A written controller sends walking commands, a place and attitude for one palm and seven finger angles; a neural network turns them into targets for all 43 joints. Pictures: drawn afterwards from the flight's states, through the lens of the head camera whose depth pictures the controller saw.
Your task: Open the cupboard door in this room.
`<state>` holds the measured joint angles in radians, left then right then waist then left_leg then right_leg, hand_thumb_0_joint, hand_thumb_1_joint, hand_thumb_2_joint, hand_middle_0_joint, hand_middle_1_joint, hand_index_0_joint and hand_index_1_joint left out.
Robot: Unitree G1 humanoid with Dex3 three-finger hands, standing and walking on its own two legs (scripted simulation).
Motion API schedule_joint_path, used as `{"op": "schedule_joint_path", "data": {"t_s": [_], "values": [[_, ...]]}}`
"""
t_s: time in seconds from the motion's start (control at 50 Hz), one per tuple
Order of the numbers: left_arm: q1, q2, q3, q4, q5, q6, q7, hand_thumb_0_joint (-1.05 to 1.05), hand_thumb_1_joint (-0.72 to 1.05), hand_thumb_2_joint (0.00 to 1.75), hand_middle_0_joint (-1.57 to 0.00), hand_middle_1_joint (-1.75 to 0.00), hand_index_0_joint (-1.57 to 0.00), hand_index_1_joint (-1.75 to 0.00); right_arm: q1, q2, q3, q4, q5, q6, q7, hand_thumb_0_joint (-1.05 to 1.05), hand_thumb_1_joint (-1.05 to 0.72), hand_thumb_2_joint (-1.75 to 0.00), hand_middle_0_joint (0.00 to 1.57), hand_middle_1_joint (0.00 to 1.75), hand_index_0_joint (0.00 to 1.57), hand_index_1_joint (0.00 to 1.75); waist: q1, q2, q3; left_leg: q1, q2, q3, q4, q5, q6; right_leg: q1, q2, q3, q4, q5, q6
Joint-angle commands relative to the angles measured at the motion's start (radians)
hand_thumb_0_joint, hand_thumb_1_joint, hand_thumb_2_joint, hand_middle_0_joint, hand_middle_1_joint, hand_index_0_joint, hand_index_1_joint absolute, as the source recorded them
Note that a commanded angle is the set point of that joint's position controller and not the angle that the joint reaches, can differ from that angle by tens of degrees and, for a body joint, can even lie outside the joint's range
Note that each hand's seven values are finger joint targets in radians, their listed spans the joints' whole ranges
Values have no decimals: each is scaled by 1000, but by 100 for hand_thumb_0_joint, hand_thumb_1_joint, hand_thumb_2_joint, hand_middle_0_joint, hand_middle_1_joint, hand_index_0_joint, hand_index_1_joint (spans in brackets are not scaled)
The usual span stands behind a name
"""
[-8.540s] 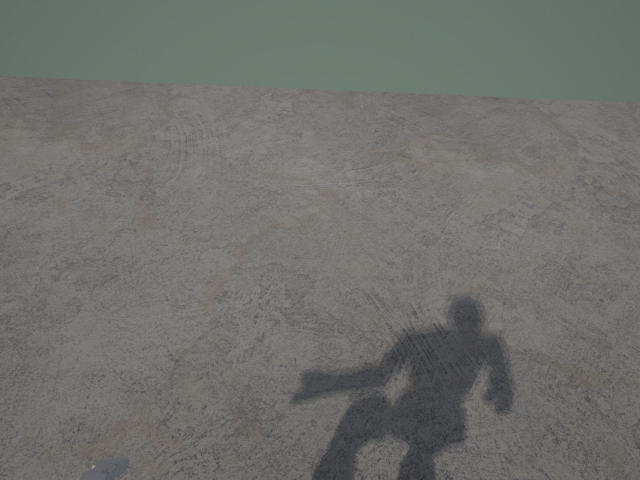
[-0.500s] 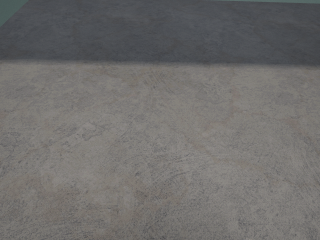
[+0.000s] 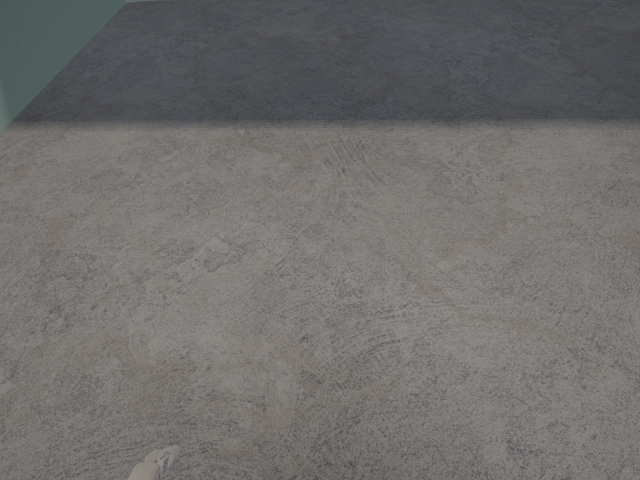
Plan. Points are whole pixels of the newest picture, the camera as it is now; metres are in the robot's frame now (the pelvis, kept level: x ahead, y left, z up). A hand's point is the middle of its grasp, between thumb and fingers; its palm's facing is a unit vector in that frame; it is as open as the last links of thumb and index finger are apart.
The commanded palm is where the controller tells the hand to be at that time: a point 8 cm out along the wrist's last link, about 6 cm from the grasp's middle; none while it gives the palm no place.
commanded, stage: turn or walk to find it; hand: left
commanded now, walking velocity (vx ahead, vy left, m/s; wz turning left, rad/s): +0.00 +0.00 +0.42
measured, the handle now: out of the picture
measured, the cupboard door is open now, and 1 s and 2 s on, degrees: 0 0 0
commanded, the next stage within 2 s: stand and wait in 1.98 s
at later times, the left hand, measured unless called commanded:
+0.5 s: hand out of the picture -0.06 +0.22 -0.18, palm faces +0.30 -0.92 -0.24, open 7.4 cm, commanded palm none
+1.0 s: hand out of the picture -0.03 +0.25 -0.14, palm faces +0.40 -0.88 -0.27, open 7.4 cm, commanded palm none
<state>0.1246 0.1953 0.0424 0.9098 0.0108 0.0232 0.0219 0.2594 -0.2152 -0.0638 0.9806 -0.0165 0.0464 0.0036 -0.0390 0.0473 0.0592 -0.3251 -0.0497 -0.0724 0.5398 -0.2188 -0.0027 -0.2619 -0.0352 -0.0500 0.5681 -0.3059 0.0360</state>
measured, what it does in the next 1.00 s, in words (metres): steps on the spot, turning left: left foot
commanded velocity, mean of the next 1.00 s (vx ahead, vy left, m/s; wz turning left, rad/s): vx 0.00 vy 0.00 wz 0.42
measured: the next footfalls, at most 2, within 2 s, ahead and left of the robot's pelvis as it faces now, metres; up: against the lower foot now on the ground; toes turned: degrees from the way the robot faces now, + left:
left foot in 0.50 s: -0.03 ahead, +0.13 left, +0.00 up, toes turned +19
right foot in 1.08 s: +0.02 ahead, -0.09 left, +0.00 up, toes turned +24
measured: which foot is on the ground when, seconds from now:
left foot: down 0.00-0.00, up 0.02-0.48, down 0.50-1.00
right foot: down 0.00-0.50, up 0.52-1.00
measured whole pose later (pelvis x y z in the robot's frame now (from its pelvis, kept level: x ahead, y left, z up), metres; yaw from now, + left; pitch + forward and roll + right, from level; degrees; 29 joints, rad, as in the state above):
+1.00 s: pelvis -0.06 +0.01 +0.01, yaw +24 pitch +0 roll +0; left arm 0.12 0.22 0.05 0.93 0.01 0.05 0.02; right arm 0.26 -0.19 -0.05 0.98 -0.02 0.03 0.00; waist -0.04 0.01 0.06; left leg -0.26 -0.07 -0.07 0.45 -0.19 0.04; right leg -0.36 -0.05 -0.01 0.81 -0.44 0.08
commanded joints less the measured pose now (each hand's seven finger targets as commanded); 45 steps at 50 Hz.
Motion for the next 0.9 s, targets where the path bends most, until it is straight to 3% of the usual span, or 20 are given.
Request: {"op": "schedule_joint_path", "data": {"t_s": [0.0, 0.02, 0.04, 0.06, 0.1, 0.16, 0.22, 0.36, 0.4, 0.44, 0.46, 0.48, 0.5, 0.52, 0.54, 0.56, 0.6, 0.66, 0.82, 0.88], "values": [[150, 252, 55, -44, 9, -23, 18, 0, 90, 90, -20, -30, -20, -30, -68, -111, -40, -121, -4, -14, -5, 0, -90, -90, 20, 30, 20, 30, 93, -253, -101, -248, 15, -19, 474, -353, -22, 139, -455, 355, -300, 212, -200], [76, 205, 56, -58, 6, -31, 22, 0, 90, 90, -20, -30, -20, -30, -31, -113, -44, -88, -10, 1, -2, 0, -90, -90, 20, 30, 20, 30, 52, -295, -63, -249, 41, -54, 563, -298, -23, 68, -397, 302, -331, 118, -186], [28, 184, 48, -70, 3, -24, 22, 0, 90, 90, -20, -30, -20, -30, -19, -109, -49, -70, -9, 10, 2, 0, -90, -90, 20, 30, 20, 30, 31, -234, -16, -241, 47, -34, 628, -248, -25, 16, -355, 264, -333, 75, -161], [-4, 157, 35, -76, 3, -27, 17, 0, 90, 90, -20, -30, -20, -30, 6, -97, -46, -49, -11, 12, 7, 0, -90, -90, 20, 30, 20, 30, 7, -177, 9, -245, 56, -15, 667, -184, -36, 22, -296, 168, -306, 128, -135], [21, 133, 27, -69, 2, -39, 14, 0, 90, 90, -20, -30, -20, -30, 40, -82, -39, -30, -9, 11, 11, 0, -90, -90, 20, 30, 20, 30, 6, -181, -16, -254, 57, 14, 682, -124, -56, 85, -251, 70, -268, 276, -119], [77, 136, 28, -47, 4, -42, 14, 0, 90, 90, -20, -30, -20, -30, 21, -84, -38, -28, -7, 15, 11, 0, -90, -90, 20, 30, 20, 30, 27, -224, -16, -256, 76, 28, 669, -104, -76, 123, -261, 34, -264, 329, -123], [118, 149, 34, -29, 9, -41, 15, 0, 90, 90, -20, -30, -20, -30, -26, -87, -34, -38, -7, 16, 8, 0, -90, -90, 20, 30, 20, 30, 46, -209, -18, -247, 93, 41, 609, -140, -84, 148, -295, 40, -259, 333, -149], [176, 203, 51, 7, 22, -28, 11, 0, 90, 90, -20, -30, -20, -30, -124, -61, -9, -70, 7, -3, 8, 0, -90, -90, 20, 30, 20, 30, 92, -249, -63, -106, 84, 130, 258, -250, -63, 196, -331, 14, -171, 509, -183], [165, 216, 56, 14, 21, -24, 10, 0, 90, 90, -20, -30, -20, -30, -101, -65, -7, -67, 10, -11, 5, 0, -90, -90, 20, 30, 20, 30, 77, -263, -90, -39, 75, 151, 153, -217, -51, 190, -334, 1, -130, 527, -171], [130, 212, 56, 12, 12, -18, 8, 0, 90, 90, -20, -30, -20, -30, -37, -83, -9, -57, 9, -21, 5, 0, -90, -90, 20, 30, 20, 30, 33, -209, -119, 104, 78, 154, -55, -42, -38, 129, -306, -62, -36, 437, -109], [139, 186, 52, 6, 2, -10, 6, 0, 90, 90, -20, -30, -20, -30, -6, -131, -19, -48, 5, -32, 6, 0, -90, -90, 20, 30, 20, 30, 11, -79, -144, 250, 133, 86, -162, 98, -17, 6, -261, -105, 91, 302, -54], [144, 121, 38, -25, -3, -4, 0, 0, 90, 90, -20, -30, -20, -30, 26, -230, -42, -51, -2, -41, 1, 0, -90, -90, 20, 30, 20, 30, -6, 225, -147, 375, 379, -241, -199, 425, 84, -254, -123, -151, 292, -144, 28], [90, 106, 22, -49, 4, 6, 4, 0, 90, 90, -20, -30, -20, -30, 62, -278, -51, -41, 0, -29, -7, 0, -90, -90, 20, 30, 20, 30, -27, 231, -139, 319, 471, -280, -201, 593, 178, -281, -85, -66, 432, -360, 36], [66, 124, 28, -44, 7, 14, 5, 0, 90, 90, -20, -30, -20, -30, 46, -253, -43, -35, -4, -27, -11, 0, -90, -90, 20, 30, 20, 30, -24, 156, -125, 258, 444, -220, -203, 485, 197, -258, -96, -12, 497, -318, 23], [53, 119, 32, -28, 8, 21, 5, 0, 90, 90, -20, -30, -20, -30, -7, -225, -36, -49, -5, -30, -19, 0, -90, -90, 20, 30, 20, 30, -8, 195, -84, 199, 392, -204, -229, 386, 174, -274, -104, 14, 526, -256, 26], [47, 134, 38, -18, 9, 20, -2, 0, 90, 90, -20, -30, -20, -30, -55, -199, -28, -63, -6, -30, -24, 0, -90, -90, 20, 30, 20, 30, 7, 163, -39, 177, 350, -181, -231, 346, 157, -289, -98, 24, 552, -189, 29], [84, 131, 38, 6, 9, 15, -10, 0, 90, 90, -20, -30, -20, -30, -93, -178, -15, -77, -2, -36, -25, 0, -90, -90, 20, 30, 20, 30, 33, 110, -30, 185, 294, -122, -227, 379, 138, -286, -85, 24, 571, -103, 38], [96, 131, 38, 15, 8, 12, -9, 0, 90, 90, -20, -30, -20, -30, -58, -173, -16, -73, 4, -46, -25, 0, -90, -90, 20, 30, 20, 30, 32, 77, -67, 233, 271, -101, -225, 448, 130, -278, -77, 29, 564, -58, 53], [17, 116, 33, -31, 5, 13, 0, 0, 90, 90, -20, -30, -20, -30, 7, -171, -29, -66, -4, -41, -23, 0, -90, -90, 20, 30, 20, 30, 4, 59, -72, 250, 284, -231, -226, 364, 175, -273, -56, 49, 431, -104, 60], [-23, 104, 29, -52, 1, 10, 2, 0, 90, 90, -20, -30, -20, -30, 23, -172, -33, -63, -9, -35, -23, 0, -90, -90, 20, 30, 20, 30, -8, 89, -76, 227, 284, -277, -215, 356, 187, -231, -39, 52, 348, -146, 50]]}}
